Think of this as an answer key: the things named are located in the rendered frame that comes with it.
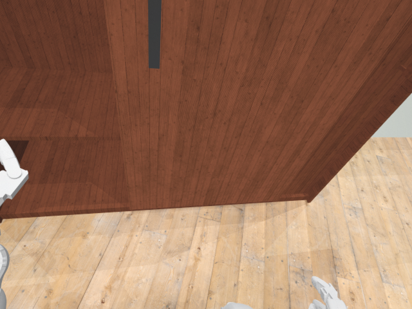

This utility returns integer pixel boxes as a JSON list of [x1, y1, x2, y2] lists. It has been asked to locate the robot right hand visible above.
[[308, 276, 347, 309]]

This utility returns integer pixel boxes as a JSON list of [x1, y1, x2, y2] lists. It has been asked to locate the robot left hand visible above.
[[0, 139, 28, 206]]

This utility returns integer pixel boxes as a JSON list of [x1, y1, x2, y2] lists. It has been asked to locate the wardrobe door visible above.
[[104, 0, 412, 210], [283, 17, 412, 194]]

